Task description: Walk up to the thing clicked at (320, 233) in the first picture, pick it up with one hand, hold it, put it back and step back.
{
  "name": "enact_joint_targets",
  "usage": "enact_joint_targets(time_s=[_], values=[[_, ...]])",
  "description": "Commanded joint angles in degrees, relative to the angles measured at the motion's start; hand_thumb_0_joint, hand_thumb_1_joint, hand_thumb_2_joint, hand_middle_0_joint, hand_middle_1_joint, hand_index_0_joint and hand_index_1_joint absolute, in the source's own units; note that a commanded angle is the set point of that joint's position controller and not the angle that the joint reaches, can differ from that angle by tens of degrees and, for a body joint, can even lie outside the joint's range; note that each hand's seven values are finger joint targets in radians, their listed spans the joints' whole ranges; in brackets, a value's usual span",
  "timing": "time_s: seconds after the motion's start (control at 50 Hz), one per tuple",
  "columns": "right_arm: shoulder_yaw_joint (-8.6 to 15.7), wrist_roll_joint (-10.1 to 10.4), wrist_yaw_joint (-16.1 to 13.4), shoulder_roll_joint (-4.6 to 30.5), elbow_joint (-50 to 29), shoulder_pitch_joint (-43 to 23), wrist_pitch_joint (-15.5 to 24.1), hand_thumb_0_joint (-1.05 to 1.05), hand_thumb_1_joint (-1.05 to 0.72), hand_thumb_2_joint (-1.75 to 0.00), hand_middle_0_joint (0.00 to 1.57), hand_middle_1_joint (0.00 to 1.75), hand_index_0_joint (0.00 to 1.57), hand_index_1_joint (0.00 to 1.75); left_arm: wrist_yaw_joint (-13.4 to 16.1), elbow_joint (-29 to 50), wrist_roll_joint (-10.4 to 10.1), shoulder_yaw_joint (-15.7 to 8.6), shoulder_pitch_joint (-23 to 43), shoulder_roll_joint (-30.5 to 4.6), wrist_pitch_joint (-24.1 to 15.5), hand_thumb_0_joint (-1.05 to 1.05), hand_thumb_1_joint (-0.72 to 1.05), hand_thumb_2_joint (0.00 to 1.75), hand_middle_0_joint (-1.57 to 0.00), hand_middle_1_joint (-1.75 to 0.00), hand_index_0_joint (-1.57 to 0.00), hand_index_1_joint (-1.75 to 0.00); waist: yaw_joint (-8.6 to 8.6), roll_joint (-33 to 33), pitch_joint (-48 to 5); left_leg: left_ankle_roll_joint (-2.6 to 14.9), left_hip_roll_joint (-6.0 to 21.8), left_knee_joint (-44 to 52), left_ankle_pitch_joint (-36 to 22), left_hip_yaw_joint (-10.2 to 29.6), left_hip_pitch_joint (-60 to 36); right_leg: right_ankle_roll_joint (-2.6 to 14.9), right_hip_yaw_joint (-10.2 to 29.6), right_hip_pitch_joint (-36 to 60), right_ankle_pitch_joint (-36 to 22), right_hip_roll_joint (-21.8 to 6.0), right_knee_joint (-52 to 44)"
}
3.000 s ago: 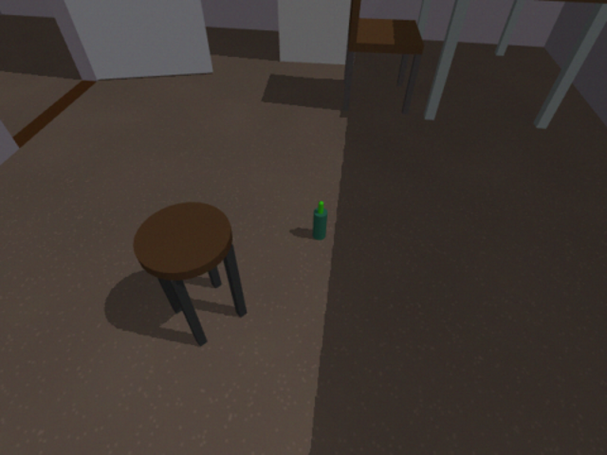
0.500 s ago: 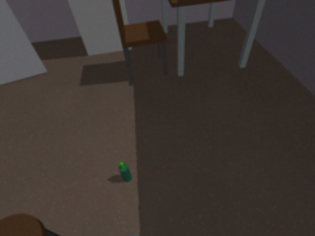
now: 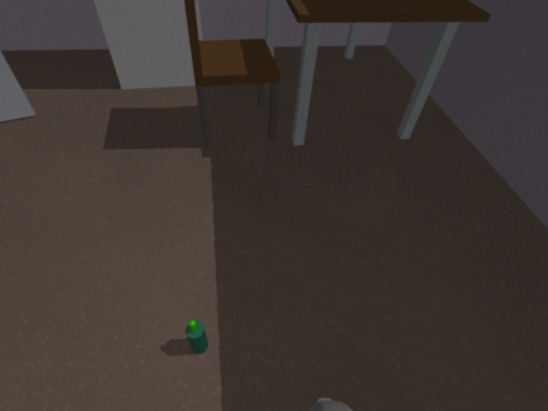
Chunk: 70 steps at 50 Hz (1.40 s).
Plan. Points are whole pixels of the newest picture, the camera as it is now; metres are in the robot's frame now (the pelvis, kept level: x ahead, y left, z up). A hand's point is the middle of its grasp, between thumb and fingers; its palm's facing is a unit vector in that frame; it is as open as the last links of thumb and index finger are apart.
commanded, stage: walk up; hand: left
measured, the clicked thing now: (196, 334) +0.50 +0.22 -0.66
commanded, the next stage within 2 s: none
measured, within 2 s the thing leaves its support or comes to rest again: neither
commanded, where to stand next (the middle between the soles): +0.14 +0.00 m, yaw +0 degrees
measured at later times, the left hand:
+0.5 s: hand out of the picture +0.16 +0.27 -0.15, palm faces -0.03 -0.92 -0.40, open 7.4 cm
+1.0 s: hand out of the picture +0.15 +0.27 -0.15, palm faces +0.01 -0.94 -0.35, open 7.4 cm
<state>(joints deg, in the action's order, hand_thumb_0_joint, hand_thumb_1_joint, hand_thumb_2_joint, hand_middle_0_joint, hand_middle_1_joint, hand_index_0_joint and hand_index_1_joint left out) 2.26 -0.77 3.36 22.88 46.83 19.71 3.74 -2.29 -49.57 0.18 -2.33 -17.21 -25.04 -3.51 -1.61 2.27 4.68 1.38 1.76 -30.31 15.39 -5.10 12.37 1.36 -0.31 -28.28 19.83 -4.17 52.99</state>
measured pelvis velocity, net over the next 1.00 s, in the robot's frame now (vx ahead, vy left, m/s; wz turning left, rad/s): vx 0.11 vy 0.01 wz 0.01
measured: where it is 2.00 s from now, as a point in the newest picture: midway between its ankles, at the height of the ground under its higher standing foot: outside the picture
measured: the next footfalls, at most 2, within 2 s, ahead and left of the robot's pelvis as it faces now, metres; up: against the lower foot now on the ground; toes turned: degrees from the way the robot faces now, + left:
right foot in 0.16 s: +0.17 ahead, -0.13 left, +0.00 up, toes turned -2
left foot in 0.50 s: +0.18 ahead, +0.14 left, +0.00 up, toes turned +1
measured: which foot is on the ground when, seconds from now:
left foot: down 0.00-0.16, up 0.18-0.48, down 0.50-1.00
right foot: up 0.00-0.14, down 0.16-1.00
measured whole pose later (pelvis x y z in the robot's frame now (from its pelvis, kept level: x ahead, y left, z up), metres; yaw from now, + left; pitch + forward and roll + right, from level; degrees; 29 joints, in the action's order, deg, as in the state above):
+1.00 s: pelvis +0.11 +0.01 +0.01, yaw +1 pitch -2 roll -1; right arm -0.8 0.1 1.2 20.3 61.7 3.2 1.0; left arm -0.8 -66.1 -0.1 0.2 -8.6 -20.9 -1.0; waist 1.8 -1.2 3.2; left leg -0.5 1.6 -26.0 11.4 -0.5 12.5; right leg -1.7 -2.1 -10.6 11.3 -2.3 24.1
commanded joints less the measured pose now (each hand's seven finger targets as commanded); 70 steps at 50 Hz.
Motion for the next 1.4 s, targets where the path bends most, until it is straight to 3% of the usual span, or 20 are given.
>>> enact_joint_targets(time_s=[0.0, 0.06, 0.1, 0.12, 0.14, 0.16, 0.18, 0.2, 0.26, 0.3, 0.4, 0.46, 0.48, 0.5, 0.52, 0.54, 0.6, 0.74, 0.9, 1.38], values=[[5.04, 0.17, -1.49, 16.23, -4.78, -0.12, 1.10, 0.00, -0.90, -0.90, 0.20, 0.30, 0.20, 0.30, 0.09, 3.84, 0.23, -3.48, 0.04, -9.40, -1.04, 0.00, 0.90, 0.90, -0.20, -0.30, -0.20, -0.30, -0.24, -11.67, 0.38, 12.48, 12.78, 12.84, -6.98, 11.27, 2.07, -1.03, -1.56, 2.09, -3.96, -0.75, -9.65], [4.10, 0.47, -1.93, 14.67, -4.83, -2.17, 0.17, 0.00, -0.90, -0.90, 0.20, 0.30, 0.20, 0.30, 1.09, 2.82, 0.52, -3.29, -0.93, -7.37, -1.40, 0.00, 0.90, 0.90, -0.20, -0.30, -0.20, -0.30, 1.90, -9.70, -1.72, 10.74, 12.18, 4.20, -21.58, 8.35, 4.77, -0.33, -3.77, 10.40, -9.30, 2.23, -15.31], [3.04, 1.13, -2.26, 12.17, -5.19, -2.77, -0.44, 0.00, -0.90, -0.90, 0.20, 0.30, 0.20, 0.30, 1.97, 1.30, 0.73, -3.42, -4.44, -7.76, -1.91, 0.00, 0.90, 0.90, -0.20, -0.30, -0.20, -0.30, 3.94, -5.01, -5.59, 7.11, 8.39, -5.97, -22.70, 5.18, 5.56, 0.65, -3.76, 19.88, -16.41, 4.21, -23.24], [1.93, 1.78, -2.44, 9.24, -5.08, -1.51, -0.41, 0.00, -0.90, -0.90, 0.20, 0.30, 0.20, 0.30, 2.46, 1.04, 0.92, -4.08, -5.88, -10.41, -2.29, 0.00, 0.90, 0.90, -0.20, -0.30, -0.20, -0.30, 5.26, 1.27, -8.64, 4.34, 5.31, -13.91, -17.19, 2.83, 7.46, 2.29, 0.33, 25.34, -20.51, 1.27, -25.94], [1.14, 2.04, -2.25, 6.94, -6.05, 1.28, -0.32, 0.00, -0.90, -0.90, 0.20, 0.30, 0.20, 0.30, 2.67, 1.73, 1.06, -5.74, -8.16, -15.02, -2.61, 0.00, 0.90, 0.90, -0.20, -0.30, -0.20, -0.30, 5.43, 13.22, -12.22, 1.89, 0.04, -26.00, 1.69, 0.86, 15.85, 6.03, 19.23, 31.77, -19.62, -11.40, -29.57], [1.08, 1.38, -2.70, 7.83, -4.21, 3.70, -1.50, 0.00, -0.90, -0.90, 0.20, 0.30, 0.20, 0.30, 2.68, 3.21, 0.53, -5.14, -5.70, -15.51, -2.53, 0.00, 0.90, 0.90, -0.20, -0.30, -0.20, -0.30, 3.53, 9.71, -8.94, 1.15, -2.60, -28.90, 16.26, 5.19, 19.36, 9.89, 30.16, 28.26, -15.26, -18.49, -33.87], [2.93, 0.77, -3.34, 12.75, -3.31, 3.75, -2.31, 0.00, -0.90, -0.90, 0.20, 0.30, 0.20, 0.30, 2.57, 3.74, -0.07, -5.43, -2.92, -16.84, -1.98, 0.00, 0.90, 0.90, -0.20, -0.30, -0.20, -0.30, 3.54, 7.40, -7.27, 1.47, -0.57, -33.10, 20.28, 6.18, 19.10, 14.58, 31.79, 24.37, -6.76, -20.15, -33.86], [3.39, 0.44, -3.60, 13.65, -2.58, 1.82, -2.42, 0.00, -0.90, -0.90, 0.20, 0.30, 0.20, 0.30, 2.65, 3.74, -0.07, -5.30, -2.54, -16.07, -1.63, 0.00, 0.90, 0.90, -0.20, -0.30, -0.20, -0.30, 3.81, 6.50, -4.67, 1.29, 0.59, -33.71, 19.88, 7.86, 20.22, 14.83, 30.12, 20.70, -2.36, -18.44, -34.87], [3.15, 1.08, -2.98, 12.44, 0.24, 2.74, -2.51, 0.00, -0.90, -0.90, 0.20, 0.30, 0.20, 0.30, 2.84, 4.04, 0.20, -3.96, 1.22, -13.22, -1.33, 0.00, 0.90, 0.90, -0.20, -0.30, -0.20, -0.30, 2.00, 6.67, -2.55, 0.25, 1.59, -28.67, 10.94, 7.66, 17.75, 10.22, 16.00, 15.31, -0.53, -10.76, -35.39], [2.67, 0.68, -2.67, 11.05, 1.40, 3.42, -2.66, 0.00, -0.90, -0.90, 0.20, 0.30, 0.20, 0.30, 2.78, 4.28, 0.80, -3.64, 2.48, -12.34, -1.27, 0.00, 0.90, 0.90, -0.20, -0.30, -0.20, -0.30, 1.87, 7.89, -3.72, -0.51, 1.28, -24.64, 8.17, 6.12, 14.83, 9.96, 11.38, 13.89, -6.05, -8.68, -33.62], [2.08, 0.45, -3.05, 9.20, 3.27, -1.02, -2.00, 0.00, -0.90, -0.90, 0.20, 0.30, 0.20, 0.30, 2.72, 3.50, 0.77, -3.15, 4.04, -11.23, -0.12, 0.00, 0.90, 0.90, -0.20, -0.30, -0.20, -0.30, 2.78, 10.18, -5.56, -1.81, 0.30, -10.14, 4.33, 3.41, 6.67, 9.86, 7.10, 11.39, -16.29, -8.33, -27.89], [2.33, 0.10, -3.67, 9.44, 5.22, -1.44, -1.31, 0.00, -0.90, -0.90, 0.20, 0.30, 0.20, 0.30, 2.52, 2.97, -0.21, -2.19, 6.48, -9.62, 1.19, 0.00, 0.90, 0.90, -0.20, -0.30, -0.20, -0.30, 0.80, 5.49, -6.22, -0.47, -1.29, 0.13, -4.44, 2.54, -2.23, 6.86, 5.80, 5.58, -12.97, -7.39, -21.94], [2.68, -0.34, -3.85, 10.99, 5.31, -1.89, -1.09, 0.00, -0.90, -0.90, 0.20, 0.30, 0.20, 0.30, 2.44, 2.76, -0.49, -1.48, 6.79, -8.09, 1.54, 0.00, 0.90, 0.90, -0.20, -0.30, -0.20, -0.30, 0.52, 2.34, -6.04, 0.33, 1.53, 2.35, -5.31, 6.66, -4.03, 4.83, 5.81, 2.50, -9.66, -6.55, -20.54], [2.96, -0.93, -3.98, 13.90, 4.79, -3.65, -0.75, 0.00, -0.90, -0.90, 0.20, 0.30, 0.20, 0.30, 2.35, 2.72, -0.91, -0.79, 6.58, -5.68, 1.81, 0.00, 0.90, 0.90, -0.20, -0.30, -0.20, -0.30, 1.56, -6.15, -5.85, 2.54, 9.41, 7.12, -3.98, 17.98, -1.76, 1.99, 3.14, 1.41, -3.51, -2.35, -16.66], [2.80, -0.21, -3.82, 16.37, 3.67, -8.74, -0.59, 0.00, -0.90, -0.90, 0.20, 0.30, 0.20, 0.30, 2.54, 0.89, -1.48, -0.73, 4.74, -6.01, 2.43, 0.00, 0.90, 0.90, -0.20, -0.30, -0.20, -0.30, 3.52, -11.32, -4.81, 7.08, 15.74, 12.64, 7.29, 26.95, 7.05, 0.38, -0.10, 7.14, 6.40, 2.54, -14.16], [2.68, 0.20, -3.51, 16.54, 3.93, -12.30, -0.96, 0.00, -0.90, -0.90, 0.20, 0.30, 0.20, 0.30, 2.74, -1.78, -0.98, -1.68, 4.48, -8.51, 2.71, 0.00, 0.90, 0.90, -0.20, -0.30, -0.20, -0.30, 3.88, -11.42, -2.38, 9.05, 15.98, 12.99, 13.76, 26.13, 15.38, 0.65, 1.12, 14.70, 8.08, 1.33, -11.46], [0.75, 0.17, -3.37, 11.91, 5.06, -13.80, -1.49, 0.00, -0.90, -0.90, 0.20, 0.30, 0.20, 0.30, 2.14, -4.27, -0.37, -1.42, 5.17, -8.34, 2.02, 0.00, 0.90, 0.90, -0.20, -0.30, -0.20, -0.30, 4.05, -10.32, -1.91, 2.82, 7.90, 9.90, 12.33, 15.59, 13.53, 1.06, 2.14, 16.38, -0.53, 0.16, -22.31], [0.15, 0.45, -3.18, 11.82, 8.21, -16.15, -1.88, 0.00, -0.90, -0.90, 0.20, 0.30, 0.20, 0.30, 1.89, -8.91, -0.44, -0.36, 8.80, -8.12, 1.97, 0.00, 0.90, 0.90, -0.20, -0.30, -0.20, -0.30, 3.02, -9.62, -0.69, 1.48, 7.63, 13.85, 17.52, 16.61, 10.67, 0.41, 3.08, 15.72, 0.72, -0.20, -28.05], [-0.10, 1.32, -3.36, 10.42, 11.45, -16.89, -1.26, 0.00, -0.90, -0.90, 0.20, 0.30, 0.20, 0.30, 2.15, -12.24, -0.57, 0.24, 11.75, -7.95, 0.74, 0.00, 0.90, 0.90, -0.20, -0.30, -0.20, -0.30, 1.66, -2.49, -8.73, 0.46, 5.63, 7.77, -13.02, 10.54, -4.43, -0.45, 4.22, 18.05, -18.23, -3.66, -32.31], [-0.16, 0.59, -3.34, 8.86, 16.46, -19.43, -2.27, 0.00, -0.90, -0.90, 0.20, 0.30, 0.20, 0.30, 2.54, -14.14, 0.25, -0.69, 16.75, -6.95, 1.77, 0.00, 0.90, 0.90, -0.20, -0.30, -0.20, -0.30, 1.67, -2.63, -5.95, -0.89, 5.59, 14.40, -9.36, 9.28, -4.31, -0.96, 3.63, 22.00, -12.83, -3.97, -38.63]])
